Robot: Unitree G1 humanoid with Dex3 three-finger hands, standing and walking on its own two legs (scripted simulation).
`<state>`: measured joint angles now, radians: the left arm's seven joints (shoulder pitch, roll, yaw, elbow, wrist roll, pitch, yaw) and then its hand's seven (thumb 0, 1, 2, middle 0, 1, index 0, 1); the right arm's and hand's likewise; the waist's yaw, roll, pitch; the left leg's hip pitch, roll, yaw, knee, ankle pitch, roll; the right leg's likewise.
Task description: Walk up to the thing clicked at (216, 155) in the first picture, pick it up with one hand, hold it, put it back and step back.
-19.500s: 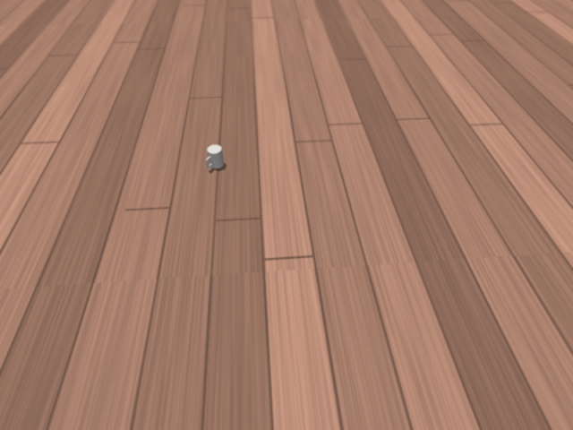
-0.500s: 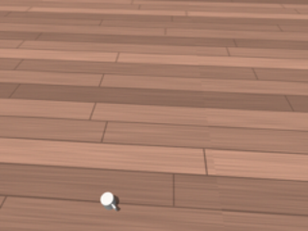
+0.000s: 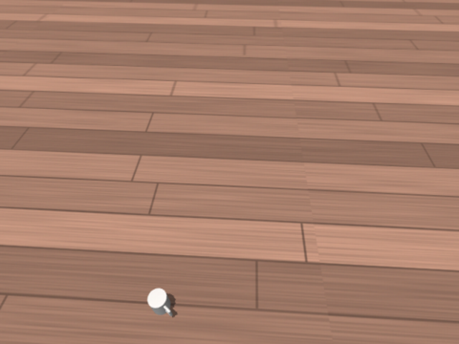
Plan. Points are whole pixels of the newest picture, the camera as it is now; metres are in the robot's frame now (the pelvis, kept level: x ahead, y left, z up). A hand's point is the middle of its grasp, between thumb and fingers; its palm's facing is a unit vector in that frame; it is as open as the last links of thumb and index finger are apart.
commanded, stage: stand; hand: left
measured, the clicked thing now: (162, 304) +0.39 +0.28 -0.73
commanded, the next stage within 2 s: walk up in 1.56 s
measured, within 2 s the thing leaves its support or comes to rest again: neither
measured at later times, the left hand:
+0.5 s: hand out of the picture +0.07 +0.26 -0.16, palm faces +0.00 -0.94 -0.34, open 7.4 cm
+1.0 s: hand out of the picture +0.06 +0.26 -0.16, palm faces -0.02 -0.94 -0.35, open 7.4 cm
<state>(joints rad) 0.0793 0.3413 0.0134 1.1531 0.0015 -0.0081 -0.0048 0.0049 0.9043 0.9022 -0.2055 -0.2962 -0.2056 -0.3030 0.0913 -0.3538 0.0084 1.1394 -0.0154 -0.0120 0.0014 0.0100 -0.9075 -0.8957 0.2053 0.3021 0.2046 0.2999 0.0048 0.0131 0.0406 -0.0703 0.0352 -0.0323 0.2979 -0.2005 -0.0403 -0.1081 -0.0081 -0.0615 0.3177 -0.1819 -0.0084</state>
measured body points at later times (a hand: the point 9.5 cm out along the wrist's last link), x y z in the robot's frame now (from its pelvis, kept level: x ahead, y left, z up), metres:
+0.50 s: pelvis -0.01 +0.00 +0.00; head +0.00 +0.00 +0.45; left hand +0.07 +0.30 -0.13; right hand +0.06 -0.30 -0.14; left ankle -0.02 +0.15 -0.75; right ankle -0.01 -0.11 -0.75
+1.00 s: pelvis -0.01 +0.00 +0.00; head +0.00 +0.00 +0.45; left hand +0.06 +0.31 -0.13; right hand +0.06 -0.30 -0.14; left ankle -0.02 +0.15 -0.75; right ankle -0.01 -0.11 -0.75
